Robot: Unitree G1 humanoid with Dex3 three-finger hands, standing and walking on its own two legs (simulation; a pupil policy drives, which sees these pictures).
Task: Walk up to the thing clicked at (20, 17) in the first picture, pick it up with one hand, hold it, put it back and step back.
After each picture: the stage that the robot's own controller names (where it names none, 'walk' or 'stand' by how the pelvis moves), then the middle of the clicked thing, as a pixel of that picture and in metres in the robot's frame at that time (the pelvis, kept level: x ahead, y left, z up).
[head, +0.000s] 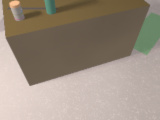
stand; (17, 10) +0.99 +0.44 -0.12
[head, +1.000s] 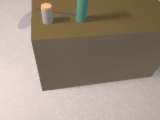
walk; (46, 13) +0.93 +0.21 -0.10
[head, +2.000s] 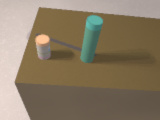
walk; (43, 47) +0.61 +0.20 -0.10
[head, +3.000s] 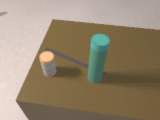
stand; (48, 64) +0.52 +0.19 -0.10
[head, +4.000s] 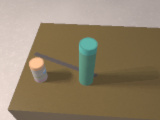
stand; (38, 70) +0.50 +0.22 -0.12
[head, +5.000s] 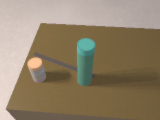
stand; (37, 70) +0.50 +0.23 -0.12
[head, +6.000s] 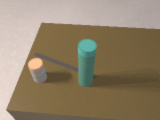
stand; (37, 71) +0.49 +0.23 -0.12
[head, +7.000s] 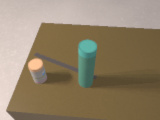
stand; (38, 71) +0.49 +0.23 -0.12
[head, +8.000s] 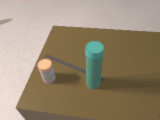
rise first; (47, 71) +0.50 +0.22 -0.12
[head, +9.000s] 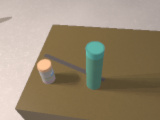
go down; (46, 71) +0.49 +0.22 -0.12
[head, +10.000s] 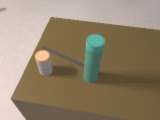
go down; (44, 63) +0.52 +0.21 -0.11
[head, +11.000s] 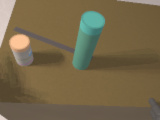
go down; (22, 51) +0.49 +0.20 -0.05
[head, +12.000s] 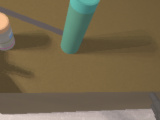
close in; (0, 32) +0.50 +0.21 -0.02
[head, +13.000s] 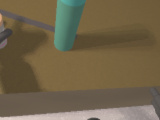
close; out of the picture +0.51 +0.21 +0.00
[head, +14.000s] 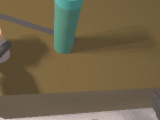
lift; out of the picture +0.48 +0.22 +0.00
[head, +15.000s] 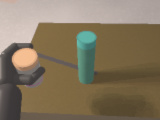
lift; (29, 69) +0.34 +0.17 +0.13
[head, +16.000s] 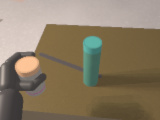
hold; (31, 77) +0.32 +0.18 +0.09
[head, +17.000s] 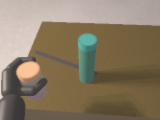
hold; (32, 81) +0.32 +0.17 +0.07
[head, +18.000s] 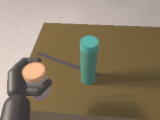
crouch; (37, 82) +0.32 +0.16 +0.07
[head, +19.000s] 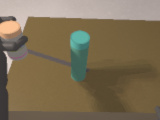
crouch; (13, 41) +0.46 +0.21 +0.11
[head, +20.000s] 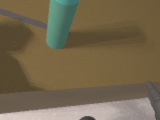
lower; out of the picture +0.52 +0.23 -0.01
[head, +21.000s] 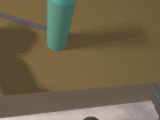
lower; out of the picture +0.52 +0.23 +0.00
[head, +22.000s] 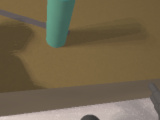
lower; out of the picture +0.52 +0.23 +0.01
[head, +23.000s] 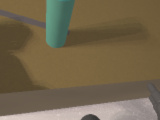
lower; out of the picture +0.52 +0.24 +0.01
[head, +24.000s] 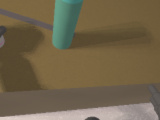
loosen; out of the picture +0.52 +0.22 +0.00
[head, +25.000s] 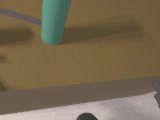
withdraw; out of the picture +0.51 +0.23 +0.01
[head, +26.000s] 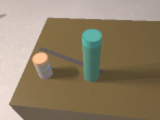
sink last; (43, 66) +0.49 +0.21 -0.07
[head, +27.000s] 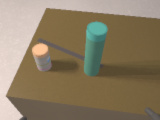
stand; (42, 57) +0.50 +0.20 -0.06
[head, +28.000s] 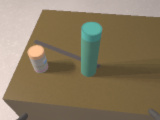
stand; (38, 59) +0.50 +0.21 -0.05
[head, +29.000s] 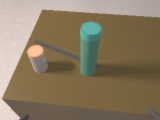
stand; (38, 59) +0.50 +0.21 -0.05
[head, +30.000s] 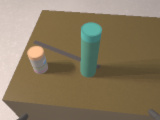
stand; (38, 60) +0.50 +0.21 -0.06
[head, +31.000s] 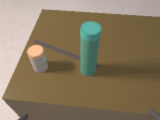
stand; (38, 59) +0.50 +0.21 -0.05
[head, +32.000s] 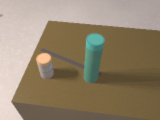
stand; (45, 66) +0.51 +0.20 -0.09
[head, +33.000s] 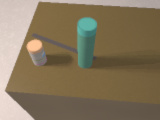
walk; (37, 53) +0.53 +0.22 -0.10
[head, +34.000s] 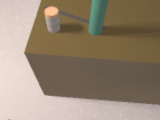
walk; (52, 20) +0.70 +0.15 -0.09
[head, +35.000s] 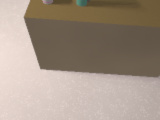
walk; out of the picture +0.99 +0.20 -0.10
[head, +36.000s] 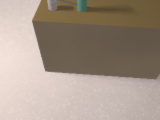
stand; (52, 1) +1.11 +0.23 -0.11
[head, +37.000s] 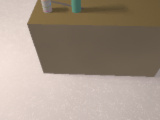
stand; (46, 3) +1.11 +0.26 -0.12
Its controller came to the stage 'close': yes
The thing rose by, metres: 0.23
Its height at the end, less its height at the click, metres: +0.00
